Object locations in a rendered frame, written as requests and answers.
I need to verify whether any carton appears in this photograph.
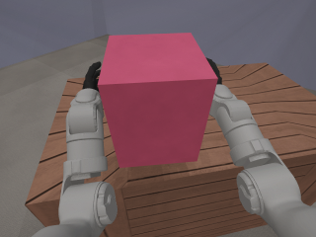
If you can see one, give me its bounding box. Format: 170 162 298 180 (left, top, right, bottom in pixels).
98 33 218 168

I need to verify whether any robot left upper arm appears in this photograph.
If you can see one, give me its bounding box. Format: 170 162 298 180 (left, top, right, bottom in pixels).
32 181 118 237

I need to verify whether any pedestal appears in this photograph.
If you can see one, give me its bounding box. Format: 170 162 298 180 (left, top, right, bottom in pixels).
25 62 316 237

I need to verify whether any left robot hand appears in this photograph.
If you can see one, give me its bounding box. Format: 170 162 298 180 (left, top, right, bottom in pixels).
82 61 102 93

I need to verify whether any right robot forearm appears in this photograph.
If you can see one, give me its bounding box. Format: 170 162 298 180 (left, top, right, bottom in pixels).
209 84 301 199

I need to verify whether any robot right upper arm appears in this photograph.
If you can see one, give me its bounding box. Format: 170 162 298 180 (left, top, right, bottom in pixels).
236 162 316 237

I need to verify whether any left robot forearm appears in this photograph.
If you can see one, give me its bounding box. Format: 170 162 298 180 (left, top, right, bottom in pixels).
58 88 108 222

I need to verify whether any right robot hand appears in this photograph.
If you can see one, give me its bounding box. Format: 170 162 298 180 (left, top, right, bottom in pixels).
206 57 222 85

